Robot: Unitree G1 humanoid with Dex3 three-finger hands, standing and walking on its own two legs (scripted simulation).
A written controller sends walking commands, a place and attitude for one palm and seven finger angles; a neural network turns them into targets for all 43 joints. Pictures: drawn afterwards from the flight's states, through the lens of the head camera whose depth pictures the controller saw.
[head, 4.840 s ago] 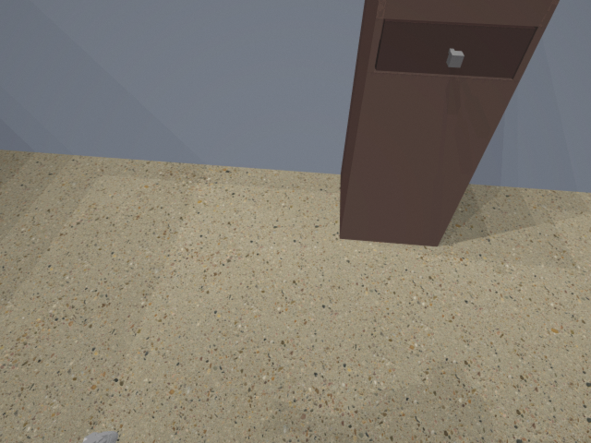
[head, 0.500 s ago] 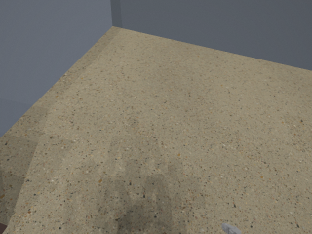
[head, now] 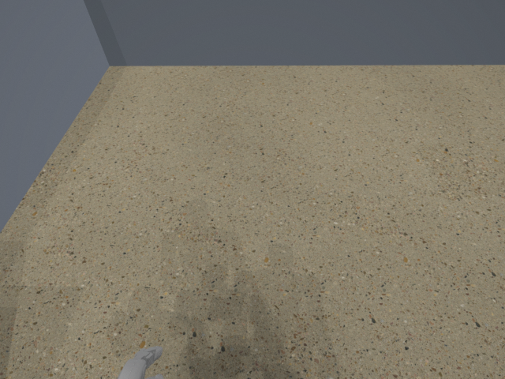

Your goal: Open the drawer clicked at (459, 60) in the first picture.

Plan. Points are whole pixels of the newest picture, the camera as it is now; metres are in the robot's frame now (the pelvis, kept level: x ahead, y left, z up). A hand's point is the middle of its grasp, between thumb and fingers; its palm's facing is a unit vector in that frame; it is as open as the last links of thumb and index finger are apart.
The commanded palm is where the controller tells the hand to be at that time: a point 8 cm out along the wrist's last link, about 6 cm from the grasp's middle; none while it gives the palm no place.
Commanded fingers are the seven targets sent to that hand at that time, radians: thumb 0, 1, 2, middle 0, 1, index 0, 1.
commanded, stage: turn to face it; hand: left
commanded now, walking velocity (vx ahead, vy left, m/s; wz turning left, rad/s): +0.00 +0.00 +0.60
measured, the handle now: out of the picture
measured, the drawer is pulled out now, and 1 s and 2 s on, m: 0.00 0.00 0.00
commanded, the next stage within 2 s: none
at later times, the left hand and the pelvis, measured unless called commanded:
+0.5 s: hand out of the picture +0.00 +0.26 -0.16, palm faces +0.30 -0.92 -0.26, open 7.4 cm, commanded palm none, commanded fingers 0.00 0.90 0.90 -0.20 -0.30 -0.20 -0.30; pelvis -0.01 +0.03 +0.01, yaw +16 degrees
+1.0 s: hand out of the picture -0.09 +0.15 -0.15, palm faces +0.58 -0.77 -0.26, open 7.4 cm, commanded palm none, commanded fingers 0.00 0.90 0.90 -0.20 -0.30 -0.20 -0.30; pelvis -0.03 -0.03 +0.01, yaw +36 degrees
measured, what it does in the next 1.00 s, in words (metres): steps on the spot, turning left: left foot, then right foot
